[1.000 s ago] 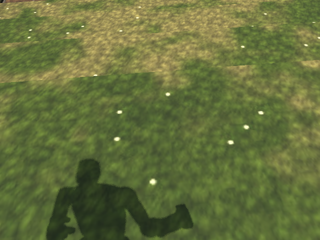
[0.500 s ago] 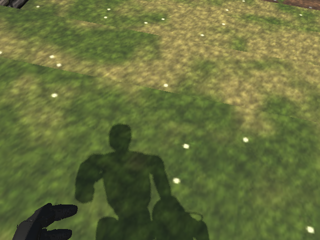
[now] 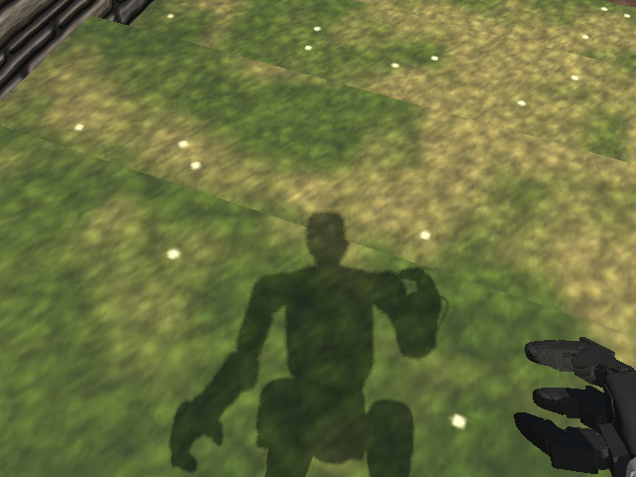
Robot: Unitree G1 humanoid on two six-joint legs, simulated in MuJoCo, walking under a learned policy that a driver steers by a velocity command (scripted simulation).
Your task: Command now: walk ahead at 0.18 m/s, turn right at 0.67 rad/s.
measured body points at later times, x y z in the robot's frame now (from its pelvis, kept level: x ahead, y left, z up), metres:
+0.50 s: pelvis +0.09 +0.00 -0.01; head +0.11 -0.04 +0.43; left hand +0.37 +0.18 -0.08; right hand +0.09 -0.33 -0.12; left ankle +0.18 +0.13 -0.74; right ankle +0.05 -0.10 -0.75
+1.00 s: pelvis +0.14 -0.02 +0.00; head +0.16 -0.01 +0.45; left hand +0.33 +0.22 -0.11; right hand +0.18 -0.33 -0.09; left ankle +0.22 +0.12 -0.68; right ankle +0.05 -0.10 -0.74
